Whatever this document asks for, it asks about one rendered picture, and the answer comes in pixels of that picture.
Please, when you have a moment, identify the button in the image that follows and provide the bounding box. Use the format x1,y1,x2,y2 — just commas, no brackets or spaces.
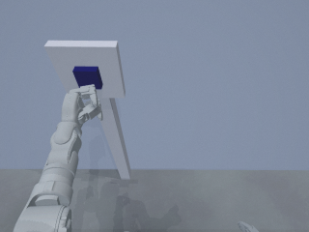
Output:
72,66,103,90

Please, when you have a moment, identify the right robot hand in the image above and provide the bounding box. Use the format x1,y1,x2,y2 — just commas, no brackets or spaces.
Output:
238,221,259,232

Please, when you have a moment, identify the left robot upper arm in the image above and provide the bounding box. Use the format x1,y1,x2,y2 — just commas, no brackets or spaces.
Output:
15,205,72,232

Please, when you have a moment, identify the panel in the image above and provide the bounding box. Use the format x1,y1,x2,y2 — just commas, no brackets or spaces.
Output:
44,40,131,180

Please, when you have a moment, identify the left robot hand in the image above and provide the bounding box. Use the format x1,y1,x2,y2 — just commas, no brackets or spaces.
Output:
61,84,103,128

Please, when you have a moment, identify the left robot forearm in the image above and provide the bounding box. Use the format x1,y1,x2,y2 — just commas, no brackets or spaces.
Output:
13,121,82,232

